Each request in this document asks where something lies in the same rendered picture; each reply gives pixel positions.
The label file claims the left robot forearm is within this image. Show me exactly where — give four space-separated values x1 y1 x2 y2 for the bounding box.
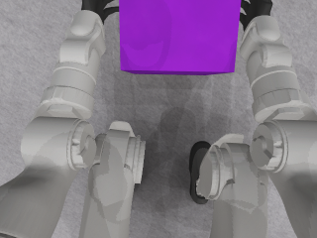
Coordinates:
21 10 106 158

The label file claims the right robot shin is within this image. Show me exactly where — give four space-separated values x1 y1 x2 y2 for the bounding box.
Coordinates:
196 133 269 200

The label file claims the robot left upper arm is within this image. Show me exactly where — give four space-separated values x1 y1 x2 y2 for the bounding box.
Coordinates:
0 116 97 238

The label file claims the robot shin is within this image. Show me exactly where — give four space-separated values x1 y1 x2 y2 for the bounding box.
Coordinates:
196 133 269 200
88 121 136 173

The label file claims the carton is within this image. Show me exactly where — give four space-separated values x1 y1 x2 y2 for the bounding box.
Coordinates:
119 0 242 75

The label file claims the robot right upper arm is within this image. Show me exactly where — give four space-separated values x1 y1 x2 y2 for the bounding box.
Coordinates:
249 119 317 238

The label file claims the right robot hand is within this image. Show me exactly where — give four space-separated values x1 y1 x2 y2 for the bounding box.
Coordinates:
239 0 273 32

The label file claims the right robot forearm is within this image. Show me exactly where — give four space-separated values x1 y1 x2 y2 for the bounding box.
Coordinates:
239 15 317 124

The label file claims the left robot shin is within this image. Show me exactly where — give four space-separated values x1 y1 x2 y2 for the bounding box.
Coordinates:
88 121 136 173

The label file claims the left robot hand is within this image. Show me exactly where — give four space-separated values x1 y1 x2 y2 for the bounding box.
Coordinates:
81 0 120 25

